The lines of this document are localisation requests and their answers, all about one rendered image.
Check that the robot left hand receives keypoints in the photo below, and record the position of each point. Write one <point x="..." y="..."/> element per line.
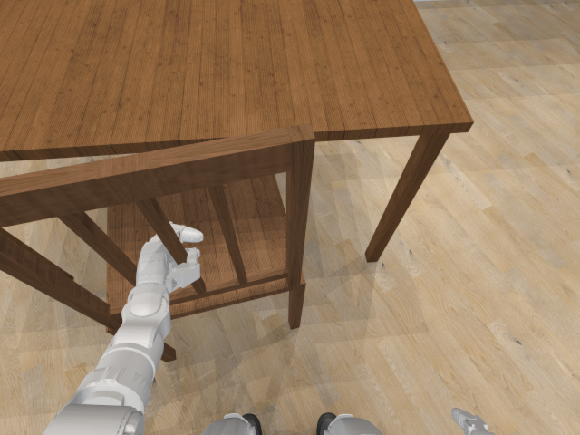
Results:
<point x="156" y="264"/>

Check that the table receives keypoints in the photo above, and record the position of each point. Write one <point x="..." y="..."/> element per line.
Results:
<point x="81" y="78"/>

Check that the left robot foot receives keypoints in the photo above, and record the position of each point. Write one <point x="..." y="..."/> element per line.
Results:
<point x="253" y="422"/>

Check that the robot left forearm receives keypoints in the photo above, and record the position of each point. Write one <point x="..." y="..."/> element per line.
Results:
<point x="129" y="364"/>

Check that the robot left upper arm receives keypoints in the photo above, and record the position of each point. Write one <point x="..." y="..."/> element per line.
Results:
<point x="87" y="419"/>

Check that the chair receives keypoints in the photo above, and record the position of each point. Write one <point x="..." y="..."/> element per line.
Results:
<point x="225" y="188"/>

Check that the robot right shin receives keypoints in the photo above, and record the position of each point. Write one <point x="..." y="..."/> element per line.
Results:
<point x="339" y="417"/>

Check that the robot right hand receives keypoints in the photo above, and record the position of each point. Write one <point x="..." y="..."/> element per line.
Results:
<point x="470" y="424"/>

